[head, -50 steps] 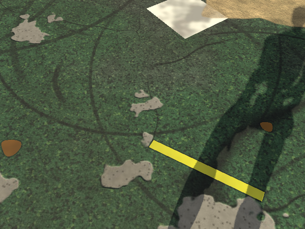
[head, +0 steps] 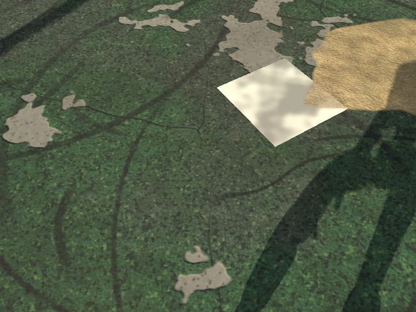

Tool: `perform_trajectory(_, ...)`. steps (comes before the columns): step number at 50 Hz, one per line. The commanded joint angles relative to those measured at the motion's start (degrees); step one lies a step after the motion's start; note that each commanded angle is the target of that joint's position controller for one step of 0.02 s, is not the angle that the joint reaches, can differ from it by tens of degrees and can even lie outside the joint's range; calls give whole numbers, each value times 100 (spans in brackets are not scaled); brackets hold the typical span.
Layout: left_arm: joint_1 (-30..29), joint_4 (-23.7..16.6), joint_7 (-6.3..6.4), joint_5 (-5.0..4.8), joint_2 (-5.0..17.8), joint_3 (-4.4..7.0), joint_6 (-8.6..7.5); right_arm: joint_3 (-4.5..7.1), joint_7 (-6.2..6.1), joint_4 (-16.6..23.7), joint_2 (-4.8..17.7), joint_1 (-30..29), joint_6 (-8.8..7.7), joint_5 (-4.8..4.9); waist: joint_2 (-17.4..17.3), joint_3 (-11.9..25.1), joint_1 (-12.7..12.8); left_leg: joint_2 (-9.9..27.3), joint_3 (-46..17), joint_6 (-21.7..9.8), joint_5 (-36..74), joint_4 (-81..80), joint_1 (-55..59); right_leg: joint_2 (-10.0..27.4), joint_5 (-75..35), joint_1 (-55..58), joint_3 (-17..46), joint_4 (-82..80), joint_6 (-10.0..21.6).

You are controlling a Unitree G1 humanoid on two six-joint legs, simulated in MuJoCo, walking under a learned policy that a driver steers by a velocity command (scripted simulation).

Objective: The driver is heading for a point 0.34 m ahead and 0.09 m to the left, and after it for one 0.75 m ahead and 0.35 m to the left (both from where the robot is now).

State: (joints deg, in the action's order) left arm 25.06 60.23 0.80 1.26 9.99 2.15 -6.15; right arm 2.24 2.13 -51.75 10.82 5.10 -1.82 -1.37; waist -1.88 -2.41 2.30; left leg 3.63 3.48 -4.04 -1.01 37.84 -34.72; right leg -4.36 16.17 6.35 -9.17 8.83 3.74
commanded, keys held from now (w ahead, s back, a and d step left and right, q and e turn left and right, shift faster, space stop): w+q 0.18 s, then q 0.82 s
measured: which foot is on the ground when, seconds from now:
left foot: up 0.00-0.08, down 0.10-0.66, up 0.68-1.00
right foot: down 0.00-0.12, up 0.14-0.64, down 0.66-1.00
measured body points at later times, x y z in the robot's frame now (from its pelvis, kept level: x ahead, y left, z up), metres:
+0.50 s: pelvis +0.24 +0.04 +0.00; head +0.28 +0.07 +0.45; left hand +0.34 +0.32 -0.12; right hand +0.32 -0.23 -0.12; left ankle +0.18 +0.08 -0.74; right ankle +0.40 -0.08 -0.68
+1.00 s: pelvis +0.31 +0.02 +0.00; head +0.34 +0.03 +0.45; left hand +0.25 +0.32 -0.11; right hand +0.58 -0.13 -0.11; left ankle +0.24 +0.12 -0.69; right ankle +0.42 -0.03 -0.74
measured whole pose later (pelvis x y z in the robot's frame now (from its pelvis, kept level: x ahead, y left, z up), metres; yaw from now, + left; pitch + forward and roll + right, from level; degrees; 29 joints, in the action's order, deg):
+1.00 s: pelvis +0.31 +0.02 +0.00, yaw +35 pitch -1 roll +0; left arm 11.9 42.1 1.4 1.8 15.8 1.8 0.9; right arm 3.7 2.5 -42.0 17.6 10.0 5.0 -0.7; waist -0.9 -4.2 0.7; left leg -0.6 -0.7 1.3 -24.5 51.8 -23.1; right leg 2.9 8.3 -15.9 -7.9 24.9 2.0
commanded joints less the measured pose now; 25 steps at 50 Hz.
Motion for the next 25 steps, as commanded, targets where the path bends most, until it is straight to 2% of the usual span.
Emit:
perform_trajectory(1,314,-77,95,22,795,134,-22,46,4,497,292,-519,-112,-23,554,-394,-65,-227,288,-264,-403,-360,22,1820,-4195,96,163,350,467)
perform_trajectory(3,177,-104,138,39,971,176,25,126,-38,392,427,-15,-126,-41,714,-16,-319,-612,548,-513,-979,-423,718,1860,-5970,285,-32,1360,396)
perform_trajectory(4,116,-134,139,47,1049,199,77,197,-54,220,535,576,-148,-49,728,331,-551,-826,622,-657,-1107,-593,1333,1835,-6265,246,-122,2271,359)
perform_trajectory(5,22,-219,129,11,1095,206,115,304,-76,-31,731,1421,-185,-110,606,777,-936,-816,378,-866,-894,-985,2534,1734,-5604,-374,-247,3519,232)
perform_trajectory(6,-49,-516,77,-104,897,146,96,493,-146,-119,1319,2209,-187,-196,-75,1439,-1209,444,-1389,-1399,-1303,-1142,4144,1400,-3563,-1992,-378,5517,17)
perform_trajectory(7,-5,-803,-24,-152,701,154,33,580,-135,-34,1648,1967,-108,-55,-1176,1854,-806,1736,-4493,-2176,-777,-1996,5209,28,1305,-4012,217,7401,-234)
perform_trajectory(8,-567,-951,-61,-50,953,192,-11,556,-129,-38,1592,1741,-47,78,-244,1437,-785,1542,-3991,-2044,-724,-2093,4926,453,910,-4654,1135,7505,-136)
perform_trajectory(9,-883,-1077,-87,-85,861,157,-82,486,-156,-11,1310,1426,-43,89,22,796,-668,1418,-3272,-1843,-500,-2192,4224,715,447,-4788,1140,7165,-126)
perform_trajectory(10,-872,-1047,-65,-89,829,163,-92,406,-169,23,1014,1152,-60,84,405,260,-407,1177,-2720,-1574,581,-2301,3415,887,239,-4493,1097,6614,-170)
perform_trajectory(11,-868,-1084,-37,10,814,175,2,353,-206,39,876,1018,-100,121,440,104,-216,906,-2254,-1406,1599,-2277,2911,981,259,-4145,1112,6267,-278)
perform_trajectory(12,-690,-1053,-29,87,739,162,135,319,-220,74,824,932,-141,139,363,159,-68,715,-1863,-1313,2363,-2231,2607,989,306,-3781,1096,6057,-375)
perform_trajectory(13,-631,-1083,-25,117,696,164,248,313,-212,74,867,999,-193,151,295,222,-12,622,-1684,-1275,3031,-2149,2485,951,354,-3636,1058,5859,-460)
perform_trajectory(15,-717,-1193,-28,104,648,151,385,356,-206,76,1097,1144,-224,134,146,324,21,411,-1421,-1202,3814,-2039,2420,854,148,-3663,934,5477,-591)
perform_trajectory(16,-851,-1268,-30,96,661,147,421,371,-210,100,1165,1215,-203,125,64,378,-11,322,-1367,-1126,3945,-1987,2439,821,-17,-3725,888,5280,-632)
perform_trajectory(21,-1775,-1710,-20,35,814,119,515,370,-278,206,1197,1625,-15,139,-223,510,-365,162,-1576,-672,3837,-1705,2908,714,-723,-4129,903,4415,-686)
perform_trajectory(25,-2276,-1959,3,-14,927,77,517,400,-353,293,1269,1865,102,85,-261,446,-581,299,-2036,-647,3693,-1419,3490,588,-713,-4382,1062,3859,-614)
